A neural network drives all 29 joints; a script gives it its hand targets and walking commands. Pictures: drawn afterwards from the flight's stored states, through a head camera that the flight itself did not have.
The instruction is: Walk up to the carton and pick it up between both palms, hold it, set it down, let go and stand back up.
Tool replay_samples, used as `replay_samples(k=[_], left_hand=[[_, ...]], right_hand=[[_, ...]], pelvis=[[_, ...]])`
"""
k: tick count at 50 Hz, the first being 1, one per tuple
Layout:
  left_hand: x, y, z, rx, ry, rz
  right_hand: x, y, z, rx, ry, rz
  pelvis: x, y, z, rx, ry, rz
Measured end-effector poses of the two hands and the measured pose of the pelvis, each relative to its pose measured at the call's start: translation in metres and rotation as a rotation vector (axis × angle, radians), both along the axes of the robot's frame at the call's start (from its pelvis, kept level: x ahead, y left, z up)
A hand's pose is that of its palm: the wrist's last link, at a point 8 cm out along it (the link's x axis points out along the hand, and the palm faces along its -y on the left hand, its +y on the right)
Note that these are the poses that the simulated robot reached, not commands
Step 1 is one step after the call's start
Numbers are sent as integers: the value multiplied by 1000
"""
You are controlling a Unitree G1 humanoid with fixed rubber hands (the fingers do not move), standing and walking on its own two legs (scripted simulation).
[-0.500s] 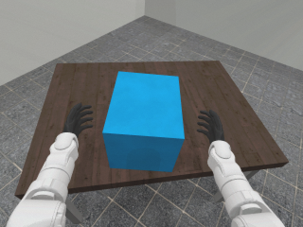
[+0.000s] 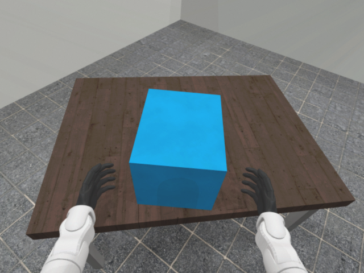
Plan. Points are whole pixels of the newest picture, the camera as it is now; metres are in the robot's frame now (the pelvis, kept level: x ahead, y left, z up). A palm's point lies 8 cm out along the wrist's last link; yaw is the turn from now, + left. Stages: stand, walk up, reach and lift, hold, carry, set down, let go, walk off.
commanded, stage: set down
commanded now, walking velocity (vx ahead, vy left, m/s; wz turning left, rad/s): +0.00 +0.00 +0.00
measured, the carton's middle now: (179, 148) +0.46 +0.01 -0.04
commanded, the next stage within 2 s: none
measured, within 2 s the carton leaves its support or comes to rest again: neither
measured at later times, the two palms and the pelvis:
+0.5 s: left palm (82, 229) +0.23 +0.22 -0.03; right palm (265, 230) +0.22 -0.18 -0.02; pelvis +0.02 -0.01 +0.00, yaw +0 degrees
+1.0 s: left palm (85, 241) +0.21 +0.22 -0.05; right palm (277, 238) +0.21 -0.21 -0.05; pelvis +0.03 -0.01 +0.01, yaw -1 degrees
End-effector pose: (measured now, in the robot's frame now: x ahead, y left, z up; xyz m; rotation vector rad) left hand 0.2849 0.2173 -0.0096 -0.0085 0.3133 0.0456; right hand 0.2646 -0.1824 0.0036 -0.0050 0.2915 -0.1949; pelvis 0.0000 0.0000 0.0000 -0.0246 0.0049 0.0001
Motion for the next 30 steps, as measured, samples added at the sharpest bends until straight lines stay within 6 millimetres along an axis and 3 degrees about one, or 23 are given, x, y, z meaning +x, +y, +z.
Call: replay_samples(k=[11,30], left_hand=[[-34,-1,-13,-9,8,14],[-69,4,-27,18,51,12]], right_hand=[[-30,0,-15,17,19,-6],[-54,2,-35,10,60,2]], pelvis=[[6,-3,1,7,-28,0],[21,-4,2,14,-55,-5]])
